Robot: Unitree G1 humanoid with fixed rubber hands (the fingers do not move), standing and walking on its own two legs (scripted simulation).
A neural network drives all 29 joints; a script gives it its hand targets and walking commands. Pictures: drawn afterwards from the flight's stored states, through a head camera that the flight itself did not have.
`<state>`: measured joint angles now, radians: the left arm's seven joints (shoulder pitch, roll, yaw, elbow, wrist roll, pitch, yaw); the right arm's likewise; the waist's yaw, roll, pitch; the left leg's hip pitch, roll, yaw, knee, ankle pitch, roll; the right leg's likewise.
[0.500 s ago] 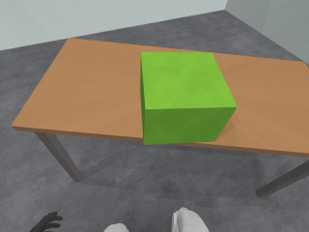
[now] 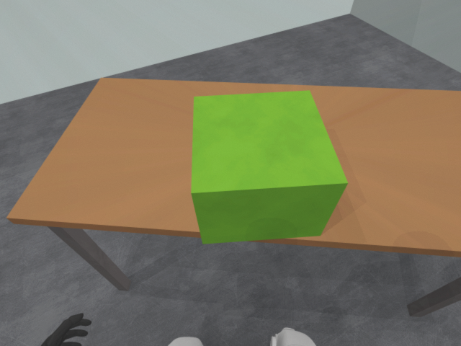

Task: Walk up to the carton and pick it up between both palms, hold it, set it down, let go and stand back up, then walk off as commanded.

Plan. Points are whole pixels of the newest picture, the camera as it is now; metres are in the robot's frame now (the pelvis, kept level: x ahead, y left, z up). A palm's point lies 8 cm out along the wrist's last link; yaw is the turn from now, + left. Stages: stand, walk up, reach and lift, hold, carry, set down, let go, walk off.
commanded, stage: walk up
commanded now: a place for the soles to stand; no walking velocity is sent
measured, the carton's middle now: (257, 166) +0.46 -0.03 +0.02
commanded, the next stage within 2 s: reach and lift in 1.38 s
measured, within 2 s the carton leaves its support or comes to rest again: neither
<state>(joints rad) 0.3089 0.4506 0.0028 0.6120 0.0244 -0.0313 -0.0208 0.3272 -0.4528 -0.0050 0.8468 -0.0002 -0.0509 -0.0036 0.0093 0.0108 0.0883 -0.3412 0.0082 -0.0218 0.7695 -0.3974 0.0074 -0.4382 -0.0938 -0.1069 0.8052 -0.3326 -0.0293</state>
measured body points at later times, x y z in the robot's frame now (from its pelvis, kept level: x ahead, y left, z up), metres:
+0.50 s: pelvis +0.02 +0.01 +0.00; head +0.03 +0.01 +0.45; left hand +0.12 +0.33 -0.08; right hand +0.14 -0.32 -0.09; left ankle +0.02 +0.14 -0.71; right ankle +0.06 -0.11 -0.71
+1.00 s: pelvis +0.01 +0.01 +0.00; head +0.02 +0.01 +0.45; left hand +0.11 +0.33 -0.08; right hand +0.12 -0.32 -0.09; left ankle +0.02 +0.14 -0.71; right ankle +0.06 -0.11 -0.71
